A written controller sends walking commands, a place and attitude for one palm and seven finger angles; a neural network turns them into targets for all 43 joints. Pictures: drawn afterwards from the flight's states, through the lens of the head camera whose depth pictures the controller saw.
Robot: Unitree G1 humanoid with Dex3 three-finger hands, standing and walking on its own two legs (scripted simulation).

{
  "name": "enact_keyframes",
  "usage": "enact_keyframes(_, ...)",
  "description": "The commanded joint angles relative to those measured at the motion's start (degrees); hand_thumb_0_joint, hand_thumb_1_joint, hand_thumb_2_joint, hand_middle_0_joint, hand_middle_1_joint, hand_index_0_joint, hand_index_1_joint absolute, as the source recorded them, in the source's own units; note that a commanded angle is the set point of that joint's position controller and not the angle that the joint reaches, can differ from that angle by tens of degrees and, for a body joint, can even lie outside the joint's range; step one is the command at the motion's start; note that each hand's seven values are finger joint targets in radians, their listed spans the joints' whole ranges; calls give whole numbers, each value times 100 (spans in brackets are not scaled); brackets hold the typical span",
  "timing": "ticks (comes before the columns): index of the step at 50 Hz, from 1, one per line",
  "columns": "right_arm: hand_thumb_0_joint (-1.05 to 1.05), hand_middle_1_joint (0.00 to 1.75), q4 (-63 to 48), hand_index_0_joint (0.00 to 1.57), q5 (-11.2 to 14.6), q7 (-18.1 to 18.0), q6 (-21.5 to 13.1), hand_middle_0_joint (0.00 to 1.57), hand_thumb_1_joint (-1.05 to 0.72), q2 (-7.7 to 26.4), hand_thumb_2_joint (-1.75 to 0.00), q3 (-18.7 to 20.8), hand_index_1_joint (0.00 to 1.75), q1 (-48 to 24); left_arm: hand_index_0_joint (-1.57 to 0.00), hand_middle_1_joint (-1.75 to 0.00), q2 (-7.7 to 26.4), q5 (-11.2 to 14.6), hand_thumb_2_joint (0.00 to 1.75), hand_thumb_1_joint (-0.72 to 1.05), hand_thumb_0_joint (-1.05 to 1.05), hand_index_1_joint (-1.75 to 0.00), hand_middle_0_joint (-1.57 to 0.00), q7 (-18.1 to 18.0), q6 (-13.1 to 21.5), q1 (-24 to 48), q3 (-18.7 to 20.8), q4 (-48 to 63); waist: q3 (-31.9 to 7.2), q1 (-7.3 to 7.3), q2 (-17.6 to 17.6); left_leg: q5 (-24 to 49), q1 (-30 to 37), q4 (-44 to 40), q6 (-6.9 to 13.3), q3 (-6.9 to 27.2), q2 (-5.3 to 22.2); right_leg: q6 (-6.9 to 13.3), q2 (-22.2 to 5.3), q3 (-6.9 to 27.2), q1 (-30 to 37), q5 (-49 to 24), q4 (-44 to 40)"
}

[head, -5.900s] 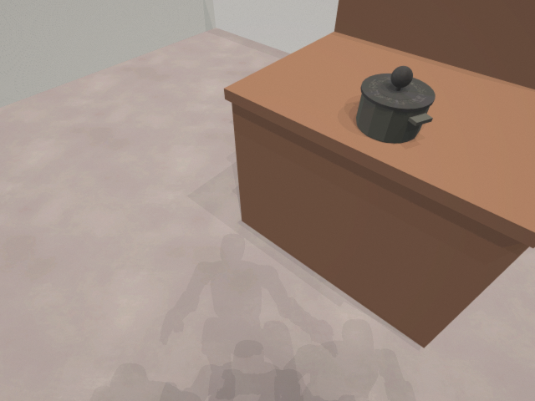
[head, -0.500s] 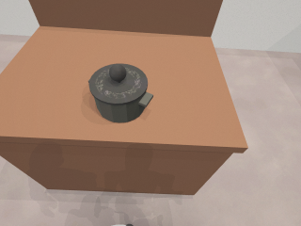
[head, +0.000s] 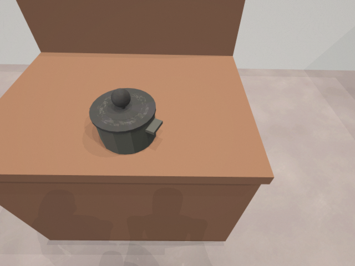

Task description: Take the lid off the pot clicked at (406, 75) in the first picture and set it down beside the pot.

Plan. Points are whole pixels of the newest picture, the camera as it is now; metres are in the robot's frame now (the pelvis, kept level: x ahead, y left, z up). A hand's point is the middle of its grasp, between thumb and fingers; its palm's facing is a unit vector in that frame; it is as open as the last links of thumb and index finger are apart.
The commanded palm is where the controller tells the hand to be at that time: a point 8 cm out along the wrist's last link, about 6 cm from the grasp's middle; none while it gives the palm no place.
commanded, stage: come to a stop and stand still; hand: left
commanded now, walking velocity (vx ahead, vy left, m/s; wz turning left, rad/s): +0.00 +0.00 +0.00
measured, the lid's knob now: (120, 97) +0.52 +0.18 +0.10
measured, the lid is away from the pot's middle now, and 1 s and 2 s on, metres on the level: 0.00 0.00 0.00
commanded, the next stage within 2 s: look again from close up in 0.40 s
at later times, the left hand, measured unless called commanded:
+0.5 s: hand out of the picture +0.00 +0.16 -0.18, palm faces +0.05 -0.98 -0.18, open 7.3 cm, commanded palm none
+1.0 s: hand out of the picture +0.09 +0.21 -0.17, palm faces -0.02 -0.97 -0.25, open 7.4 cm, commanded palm none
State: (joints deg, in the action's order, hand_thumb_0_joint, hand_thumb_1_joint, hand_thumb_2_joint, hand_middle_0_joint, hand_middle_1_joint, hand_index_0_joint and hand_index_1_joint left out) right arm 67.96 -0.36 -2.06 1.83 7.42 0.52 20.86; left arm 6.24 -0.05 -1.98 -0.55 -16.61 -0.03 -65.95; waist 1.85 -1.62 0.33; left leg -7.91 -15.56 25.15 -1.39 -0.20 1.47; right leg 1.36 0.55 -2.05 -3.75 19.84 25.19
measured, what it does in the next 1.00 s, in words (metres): stands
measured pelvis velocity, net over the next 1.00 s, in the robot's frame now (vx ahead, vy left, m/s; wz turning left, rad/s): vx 0.02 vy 0.03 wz -0.03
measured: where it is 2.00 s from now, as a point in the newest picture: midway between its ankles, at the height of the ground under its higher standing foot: outside the picture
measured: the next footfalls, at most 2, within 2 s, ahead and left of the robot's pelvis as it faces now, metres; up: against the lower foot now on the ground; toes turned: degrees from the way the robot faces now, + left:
none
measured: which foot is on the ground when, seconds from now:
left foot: down 0.00-1.00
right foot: down 0.00-1.00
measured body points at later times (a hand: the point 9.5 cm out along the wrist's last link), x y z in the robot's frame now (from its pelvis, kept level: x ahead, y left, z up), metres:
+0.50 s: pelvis +0.03 +0.00 +0.00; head +0.04 +0.00 +0.45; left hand +0.00 +0.22 -0.16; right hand +0.05 -0.23 -0.16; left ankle +0.06 +0.14 -0.74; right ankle -0.07 -0.10 -0.74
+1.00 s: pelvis +0.02 +0.03 -0.01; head +0.05 +0.01 +0.44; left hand +0.09 +0.26 -0.15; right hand +0.06 -0.21 -0.17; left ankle +0.06 +0.14 -0.74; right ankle -0.07 -0.10 -0.74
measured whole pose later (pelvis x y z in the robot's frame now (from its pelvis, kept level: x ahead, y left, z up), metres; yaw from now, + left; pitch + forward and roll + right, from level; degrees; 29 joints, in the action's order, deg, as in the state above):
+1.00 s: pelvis +0.02 +0.03 -0.01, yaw -2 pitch -1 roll +0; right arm 58.5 -0.9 -0.8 1.3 11.0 0.9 11.4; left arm 9.7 -0.5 -2.8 0.3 -12.3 -0.1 -55.8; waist 4.5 -0.7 -1.5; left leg -13.7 -17.6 32.0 0.9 -2.6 0.3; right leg -0.9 -1.3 0.1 -4.9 23.4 29.0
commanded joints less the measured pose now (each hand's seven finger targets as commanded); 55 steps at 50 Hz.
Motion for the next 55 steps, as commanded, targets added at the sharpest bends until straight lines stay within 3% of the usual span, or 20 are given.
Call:
enact_keyframes(1,0,30,-227,20,-19,-27,-161,20,-90,477,-90,83,30,71,-20,-30,620,-1,90,90,0,-30,-20,-58,100,-549,109,54,405,122,-30,323,426,-198,189,403,339,108,-636,563,-954,-546,-819)
enact_keyframes(8,0,30,-268,20,-1,-54,-200,20,-90,459,-90,92,30,-45,-20,-30,547,-21,90,90,0,-30,-20,-96,131,-682,121,34,248,127,-4,934,611,-3,248,342,404,45,-630,471,-712,-1628,-629)
enact_keyframes(10,0,30,-284,20,9,-51,-187,20,-90,461,-90,95,30,-98,-20,-30,587,-20,90,90,0,-30,-20,-94,128,-684,123,34,295,132,165,851,566,-4,254,337,400,37,-617,452,-682,-1651,-637)
enact_keyframes(13,0,30,-281,20,1,-51,-180,20,-90,492,-90,85,30,-210,-20,-30,563,-34,90,90,0,-30,-20,-100,126,-678,113,36,401,118,44,859,635,-16,249,336,393,26,-634,459,-779,-1650,-634)
enact_keyframes(15,0,30,-321,20,9,-49,-186,20,-90,528,-90,82,30,-266,-20,-30,628,-34,90,90,0,-30,-20,-92,126,-734,114,37,299,151,161,967,697,3,282,335,411,6,-631,421,-679,-1772,-637)
enact_keyframes(19,0,30,-372,20,2,-54,-196,20,-90,607,-90,63,30,-377,-20,-30,645,-38,90,90,0,-30,-20,-101,129,-701,112,41,183,133,-47,1193,836,6,288,339,404,-11,-662,427,-584,-1995,-586)
enact_keyframes(24,0,30,-432,20,6,-43,-189,20,-90,674,-90,56,30,-544,-20,-30,721,-41,90,90,0,-30,-20,-90,130,-673,105,46,206,145,4,1173,859,5,277,322,397,-30,-673,437,-551,-2099,-616)
enact_keyframes(25,0,30,-808,20,-100,56,-292,20,-90,737,-90,-16,30,-550,-20,-30,1236,-67,90,90,0,-30,-20,-101,334,-323,-38,503,610,-4,-107,1418,1186,158,417,389,114,90,-301,597,-1204,-2342,-340)
enact_keyframes(26,0,30,-951,20,-100,50,-337,20,-90,695,-90,216,30,-408,-20,-30,801,-76,90,90,0,-30,-20,-128,249,-367,63,620,206,43,-518,1499,886,356,328,381,463,81,-517,574,-1267,-1159,-148)
enact_keyframes(27,0,30,-1001,20,-73,47,-313,20,-90,694,-90,186,30,-570,-20,-30,839,-63,90,90,0,-30,-20,-128,263,-386,39,641,-57,98,-536,1652,940,438,367,463,457,126,-491,643,-1076,-1345,-235)
enact_keyframes(29,0,30,-1147,20,-58,54,-277,20,-90,674,-90,189,30,-683,-20,-30,863,-47,90,90,0,-30,-20,-152,313,-429,65,677,-202,96,-165,1454,864,648,369,347,371,125,-613,711,-854,-2345,-324)
enact_keyframes(30,0,30,-1225,20,-56,56,-250,20,-90,701,-90,210,30,-669,-20,-30,980,-36,90,90,0,-30,-20,-144,291,-342,99,735,-270,63,46,1218,857,628,353,313,359,99,-646,688,-778,-2564,-281)
enact_keyframes(32,0,30,-1250,20,-60,57,-214,20,-90,743,-90,204,30,-732,-20,-30,913,-32,90,90,0,-30,-20,-163,287,-300,94,815,-77,78,136,962,670,673,359,263,312,77,-646,674,-759,-2751,-282)
enact_keyframes(34,0,30,-1264,20,-58,73,-184,20,-90,764,-90,209,30,-760,-20,-30,938,-39,90,90,0,-30,-20,-178,273,-250,104,887,71,66,249,628,485,651,337,233,266,62,-660,690,-735,-2753,-279)
enact_keyframes(35,0,30,-1295,20,-67,73,-171,20,-90,802,-90,211,30,-766,-20,-30,1010,-36,90,90,0,-30,-20,-166,245,-182,131,936,89,73,61,563,515,604,334,231,269,68,-673,650,-760,-2568,-249)
enact_keyframes(39,0,30,-1274,20,-74,89,-158,20,-90,891,-90,201,30,-828,-20,-30,1001,-36,90,90,0,-30,-20,-164,224,-94,127,1085,120,95,86,504,447,521,353,327,288,59,-610,645,-816,-1999,-209)
enact_keyframes(40,0,30,-1299,20,-84,92,-152,20,-90,937,-90,205,30,-839,-20,-30,1055,-36,90,90,0,-30,-20,-148,199,-20,145,1104,130,101,-81,409,486,439,366,356,304,70,-598,605,-859,-1700,-190)
enact_keyframes(42,0,30,-1280,20,-83,103,-149,20,-90,962,-90,201,30,-883,-20,-30,1045,-41,90,90,0,-30,-20,-144,201,-12,139,1156,162,120,47,364,449,395,374,404,320,54,-578,628,-904,-1468,-219)
enact_keyframes(44,0,30,-1264,20,-83,110,-165,20,-90,977,-90,197,30,-842,-20,-30,1043,-51,90,90,0,-30,-20,-143,200,39,135,1204,112,99,116,433,460,349,385,416,325,48,-567,622,-870,-1432,-170)
enact_keyframes(55,0,30,-1187,20,-69,99,-213,20,-90,1060,-90,164,30,-765,-20,-30,1101,-57,90,90,0,-30,-20,-100,149,-26,122,1188,-156,158,-204,873,745,107,493,552,430,-24,-533,491,-797,-1101,-33)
